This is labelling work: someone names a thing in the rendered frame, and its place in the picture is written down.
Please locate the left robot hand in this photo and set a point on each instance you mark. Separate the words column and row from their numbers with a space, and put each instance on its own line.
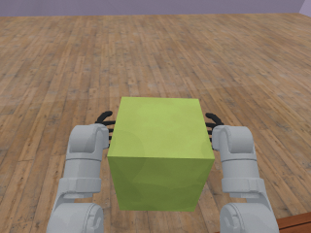
column 107, row 122

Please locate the robot left forearm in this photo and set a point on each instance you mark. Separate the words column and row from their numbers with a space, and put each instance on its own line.
column 81, row 176

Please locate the right robot hand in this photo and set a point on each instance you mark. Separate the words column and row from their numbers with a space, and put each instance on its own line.
column 212, row 125

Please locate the right robot upper arm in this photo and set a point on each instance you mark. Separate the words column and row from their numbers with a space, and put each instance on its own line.
column 247, row 218

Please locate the carton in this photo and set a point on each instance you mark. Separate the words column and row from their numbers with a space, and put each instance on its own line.
column 160, row 154

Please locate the left robot upper arm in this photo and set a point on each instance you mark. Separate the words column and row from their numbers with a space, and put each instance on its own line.
column 77, row 218

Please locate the robot right forearm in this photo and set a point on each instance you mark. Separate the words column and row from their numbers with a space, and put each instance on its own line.
column 239, row 162

